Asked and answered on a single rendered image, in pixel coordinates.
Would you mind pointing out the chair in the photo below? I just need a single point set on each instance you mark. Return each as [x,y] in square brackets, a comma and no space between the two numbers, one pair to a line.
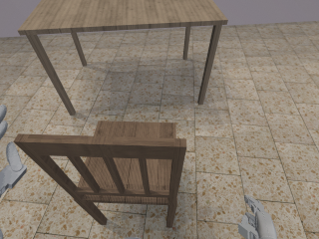
[127,162]

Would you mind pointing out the robot left hand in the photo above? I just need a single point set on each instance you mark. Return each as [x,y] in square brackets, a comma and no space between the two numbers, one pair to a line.
[13,172]

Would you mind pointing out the table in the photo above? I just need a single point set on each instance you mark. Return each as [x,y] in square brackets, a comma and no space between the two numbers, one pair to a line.
[79,16]

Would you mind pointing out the robot right hand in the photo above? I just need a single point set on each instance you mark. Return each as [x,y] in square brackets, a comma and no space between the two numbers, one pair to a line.
[259,226]

